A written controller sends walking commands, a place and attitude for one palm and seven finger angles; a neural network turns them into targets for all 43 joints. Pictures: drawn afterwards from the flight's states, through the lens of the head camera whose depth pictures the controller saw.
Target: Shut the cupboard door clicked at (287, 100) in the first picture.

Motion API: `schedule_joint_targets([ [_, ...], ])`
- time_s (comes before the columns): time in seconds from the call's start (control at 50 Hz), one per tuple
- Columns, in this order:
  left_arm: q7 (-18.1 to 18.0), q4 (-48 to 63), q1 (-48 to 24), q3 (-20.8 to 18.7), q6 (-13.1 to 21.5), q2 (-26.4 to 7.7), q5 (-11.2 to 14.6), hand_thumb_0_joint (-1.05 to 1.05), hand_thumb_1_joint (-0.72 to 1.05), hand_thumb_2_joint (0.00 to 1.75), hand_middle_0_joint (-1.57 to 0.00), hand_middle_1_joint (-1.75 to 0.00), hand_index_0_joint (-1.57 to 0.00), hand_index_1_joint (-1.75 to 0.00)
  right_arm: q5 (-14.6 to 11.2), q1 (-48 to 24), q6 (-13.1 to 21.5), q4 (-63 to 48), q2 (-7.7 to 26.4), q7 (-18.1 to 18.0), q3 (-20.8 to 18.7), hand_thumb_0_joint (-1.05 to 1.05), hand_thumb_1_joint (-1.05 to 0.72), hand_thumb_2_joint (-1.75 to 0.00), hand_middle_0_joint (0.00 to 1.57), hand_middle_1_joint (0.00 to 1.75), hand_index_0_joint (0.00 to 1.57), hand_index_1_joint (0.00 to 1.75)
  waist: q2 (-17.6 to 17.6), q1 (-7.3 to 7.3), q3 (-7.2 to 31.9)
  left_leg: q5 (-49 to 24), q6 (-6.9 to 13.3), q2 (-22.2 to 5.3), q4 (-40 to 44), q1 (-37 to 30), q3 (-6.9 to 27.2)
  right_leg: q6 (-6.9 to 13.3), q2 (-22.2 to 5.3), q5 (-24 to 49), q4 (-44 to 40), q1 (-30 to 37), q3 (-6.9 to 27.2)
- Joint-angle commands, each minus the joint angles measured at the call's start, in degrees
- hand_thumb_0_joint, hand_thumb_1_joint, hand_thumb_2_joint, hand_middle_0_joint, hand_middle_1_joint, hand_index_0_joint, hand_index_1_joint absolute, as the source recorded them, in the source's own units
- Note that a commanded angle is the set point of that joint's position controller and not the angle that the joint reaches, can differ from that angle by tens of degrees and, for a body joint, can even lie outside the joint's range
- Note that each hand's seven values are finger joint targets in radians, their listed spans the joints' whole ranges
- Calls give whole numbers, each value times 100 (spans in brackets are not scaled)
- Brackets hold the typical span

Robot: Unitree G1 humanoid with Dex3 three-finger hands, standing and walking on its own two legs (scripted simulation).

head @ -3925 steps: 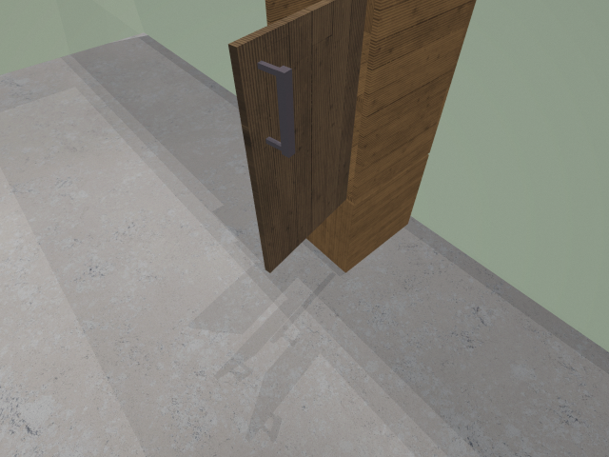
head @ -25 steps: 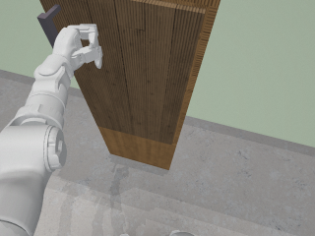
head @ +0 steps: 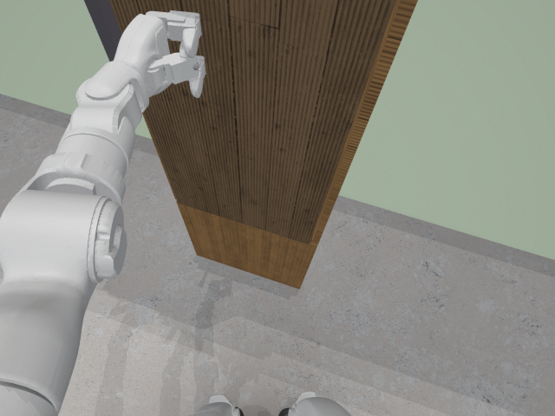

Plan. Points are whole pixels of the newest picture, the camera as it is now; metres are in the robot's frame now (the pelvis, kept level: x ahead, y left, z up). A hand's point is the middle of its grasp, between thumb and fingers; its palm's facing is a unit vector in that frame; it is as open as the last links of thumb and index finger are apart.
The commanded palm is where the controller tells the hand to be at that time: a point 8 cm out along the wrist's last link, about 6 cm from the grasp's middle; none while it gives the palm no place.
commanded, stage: pull the fist back off the door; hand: left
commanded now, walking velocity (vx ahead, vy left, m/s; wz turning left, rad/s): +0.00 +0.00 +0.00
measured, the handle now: (126, 46) +0.58 +0.15 +0.17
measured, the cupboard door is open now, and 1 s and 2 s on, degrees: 0 0 0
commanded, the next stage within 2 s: draw the hand back to the body in 0.86 s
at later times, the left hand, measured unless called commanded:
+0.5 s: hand (209, 64) +0.53 +0.04 +0.17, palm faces +0.03 -1.00 -0.01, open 3.2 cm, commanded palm +0.51 +0.08 +0.17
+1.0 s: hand (213, 92) +0.49 +0.04 +0.17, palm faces +0.01 -1.00 +0.00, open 3.1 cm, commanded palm +0.45 +0.09 +0.17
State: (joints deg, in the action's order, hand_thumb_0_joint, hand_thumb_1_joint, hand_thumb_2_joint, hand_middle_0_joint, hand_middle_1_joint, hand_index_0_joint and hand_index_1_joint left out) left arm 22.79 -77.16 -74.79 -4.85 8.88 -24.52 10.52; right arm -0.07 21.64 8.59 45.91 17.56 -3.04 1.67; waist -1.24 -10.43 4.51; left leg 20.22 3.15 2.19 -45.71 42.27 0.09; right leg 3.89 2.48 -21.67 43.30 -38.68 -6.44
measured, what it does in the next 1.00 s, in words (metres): stands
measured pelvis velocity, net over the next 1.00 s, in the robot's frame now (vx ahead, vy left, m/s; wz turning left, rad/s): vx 0.02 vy -0.01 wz -0.05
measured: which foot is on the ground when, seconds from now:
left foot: down 0.00-1.00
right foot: down 0.00-1.00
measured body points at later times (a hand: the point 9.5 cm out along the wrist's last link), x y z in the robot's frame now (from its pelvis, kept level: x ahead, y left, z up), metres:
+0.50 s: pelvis -0.02 +0.00 +0.00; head +0.07 +0.00 +0.44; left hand +0.53 +0.10 +0.18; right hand -0.08 -0.25 -0.11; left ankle +0.01 +0.08 -0.70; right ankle -0.01 -0.08 -0.70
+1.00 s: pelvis +0.02 -0.01 +0.02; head +0.05 -0.03 +0.47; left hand +0.48 +0.09 +0.17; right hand +0.11 -0.27 -0.10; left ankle +0.01 +0.08 -0.70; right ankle -0.01 -0.08 -0.70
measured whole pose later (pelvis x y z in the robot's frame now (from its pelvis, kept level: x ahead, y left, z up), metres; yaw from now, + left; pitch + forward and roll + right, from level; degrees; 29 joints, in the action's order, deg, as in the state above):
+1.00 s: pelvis +0.02 -0.01 +0.02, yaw -3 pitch +9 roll +0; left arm -8.9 -47.8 -45.7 -7.4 7.2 -6.5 5.6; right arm -0.9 17.2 2.6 36.9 14.3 2.3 -0.2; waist -2.7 -4.0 5.5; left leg 19.8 2.3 1.1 -37.1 26.0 -2.4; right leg 4.3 3.9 -20.6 35.8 -23.9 -3.0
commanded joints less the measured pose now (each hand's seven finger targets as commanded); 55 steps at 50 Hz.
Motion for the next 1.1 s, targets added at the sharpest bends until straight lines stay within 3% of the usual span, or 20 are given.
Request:
schedule_joint_targets([
  [0.0,-1835,1142,-3852,-892,136,209,222,0,90,90,-130,-150,-130,-150,-42,1114,197,-278,772,123,-287,0,-90,-90,20,30,20,30,-495,-575,2164,-1279,-137,-303,487,-2484,728,-298,74,1051,-761,-343,502],
  [0.02,-2332,1356,-3918,-854,174,466,111,0,90,90,-130,-150,-130,-150,30,1143,214,-326,778,235,-324,0,-90,-90,20,30,20,30,-271,-646,2297,-1328,-130,-307,467,-2518,757,-338,65,1084,-731,-395,463],
  [0.08,-3648,1471,-4131,-1032,470,488,-426,0,90,90,-130,-150,-130,-150,236,1209,164,-311,746,506,-354,0,-90,-90,20,30,20,30,-228,-634,2270,-1197,-146,-246,371,-2256,724,-357,59,935,-655,-460,430],
  [0.14,-3920,1329,-4149,-478,859,571,-1180,0,90,90,-130,-150,-130,-150,372,1300,116,-326,782,727,-402,0,-90,-90,20,30,20,30,-531,-755,2291,-860,-151,-218,316,-2341,710,-328,26,654,-564,-818,463],
  [0.18,-3773,1064,-4096,-442,985,286,-1369,0,90,90,-130,-150,-130,-150,365,1374,47,-362,870,759,-404,0,-90,-90,20,30,20,30,-499,-792,2188,-677,-127,-194,351,-2221,726,-294,8,562,-584,-781,502],
  [0.22,-3551,978,-4107,-305,975,397,-1292,0,90,90,-130,-150,-130,-150,316,1316,5,-459,890,759,-407,0,-90,-90,20,30,20,30,-525,-798,2233,-478,-123,-181,415,-2230,702,-287,11,510,-652,-702,556],
  [0.28,-3303,614,-3750,-573,822,134,-1008,0,90,90,-130,-150,-130,-150,236,1348,-68,-544,931,687,-385,0,-90,-90,20,30,20,30,-165,-717,2167,-315,-91,-152,524,-1931,649,-287,23,489,-773,-296,597],
  [0.38,-3152,732,-3337,-654,864,228,-767,0,90,90,-130,-150,-130,-150,197,1347,-61,-655,890,648,-394,0,-90,-90,20,30,20,30,0,-579,2060,-249,-66,-140,626,-1838,539,-306,37,471,-908,-19,617],
  [0.5,-3084,1197,-2450,-824,1034,138,-705,0,90,90,-130,-150,-130,-150,162,1288,-117,-755,830,652,-436,0,-90,-90,20,30,20,30,29,-252,2130,-621,-44,-118,687,-1855,340,-298,45,864,-984,534,671],
  [0.56,-3070,1688,-1941,-946,1091,19,-760,0,90,90,-130,-150,-130,-150,145,1224,-181,-882,783,656,-473,0,-90,-90,20,30,20,30,-87,12,2437,-979,-50,-97,722,-1984,233,-280,41,1332,-927,997,682],
  [0.66,-3061,2880,-1207,-959,1109,146,-653,0,90,90,-130,-150,-130,-150,54,928,-294,-1121,695,618,-516,0,-90,-90,20,30,20,30,-185,278,2672,-1760,-38,-90,770,-2503,90,-275,79,2291,-905,1551,664],
  [0.74,-3084,3773,-523,-655,913,579,-562,0,90,90,-130,-150,-130,-150,-12,649,-327,-1248,619,592,-539,0,-90,-90,20,30,20,30,22,380,2557,-2326,-31,-127,810,-2888,56,-309,109,2883,-917,1748,599],
  [0.78,-3108,4154,-222,-701,760,534,-521,0,90,90,-130,-150,-130,-150,-44,532,-351,-1309,620,566,-537,0,-90,-90,20,30,20,30,47,466,2548,-2582,-20,-114,840,-2985,-12,-333,76,3227,-938,1986,627],
  [0.84,-3146,4214,-198,-400,448,913,-528,0,90,90,-130,-150,-130,-150,-79,311,-413,-1285,516,518,-517,0,-90,-90,20,30,20,30,306,351,2038,-2480,5,-111,867,-2929,-32,-402,51,3358,-1040,1884,638],
  [0.86,-3174,4181,-155,-564,366,744,-535,0,90,90,-130,-150,-130,-150,-98,270,-438,-1282,528,497,-499,0,-90,-90,20,30,20,30,401,380,2024,-2400,5,-104,897,-2872,-32,-413,22,3391,-1060,1953,662],
  [0.94,-3113,4452,-77,-87,195,1331,-469,0,90,90,-130,-150,-130,-150,-126,48,-467,-1328,414,460,-475,0,-90,-90,20,30,20,30,265,407,2143,-2831,-23,-94,869,-3261,4,-390,-8,3690,-1016,1980,643],
  [0.96,-3097,4367,47,-183,154,1252,-450,0,90,90,-130,-150,-130,-150,-140,25,-479,-1338,426,456,-456,0,-90,-90,20,30,20,30,422,431,2146,-2790,-25,-84,889,-3196,23,-399,-28,3733,-1028,2045,652],
  [0.98,-3086,4347,469,-445,126,994,-435,0,90,90,-130,-150,-130,-150,-135,21,-511,-1370,456,441,-455,0,-90,-90,20,30,20,30,478,574,2190,-2887,-21,-78,912,-3154,3,-399,-50,3882,-1010,2237,665],
  [1.02,-2979,4699,1060,-392,33,1132,-407,0,90,90,-130,-150,-130,-150,-168,-226,-553,-1567,396,460,-403,0,-90,-90,20,30,20,30,424,738,2296,-2909,-24,-27,975,-3091,-59,-426,-124,4257,-980,2535,699],
  [1.08,-2855,5058,1934,-741,-156,727,-393,0,90,90,-130,-150,-130,-150,-210,-455,-680,-1779,420,433,-369,0,-90,-90,20,30,20,30,783,945,2131,-2624,-9,1,1120,-2817,-124,-532,-230,4623,-1039,3030,743],
])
